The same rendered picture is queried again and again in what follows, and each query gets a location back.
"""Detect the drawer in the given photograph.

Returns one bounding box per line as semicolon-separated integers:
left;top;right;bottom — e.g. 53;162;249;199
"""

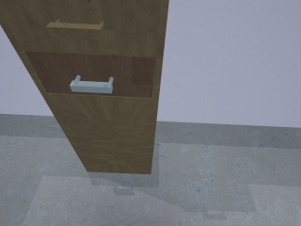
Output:
24;50;155;98

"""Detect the handle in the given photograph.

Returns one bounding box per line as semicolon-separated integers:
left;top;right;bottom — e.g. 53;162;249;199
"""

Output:
70;75;114;94
46;22;104;40

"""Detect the cabinet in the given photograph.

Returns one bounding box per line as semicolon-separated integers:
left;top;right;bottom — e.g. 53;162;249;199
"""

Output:
0;0;169;174

